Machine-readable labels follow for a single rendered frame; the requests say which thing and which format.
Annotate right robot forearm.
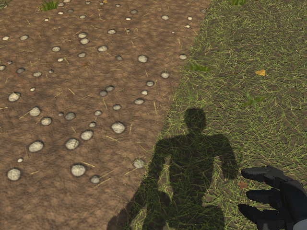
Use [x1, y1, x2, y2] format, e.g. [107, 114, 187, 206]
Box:
[293, 219, 307, 230]

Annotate right robot hand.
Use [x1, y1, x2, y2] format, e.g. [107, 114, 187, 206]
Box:
[238, 165, 307, 230]

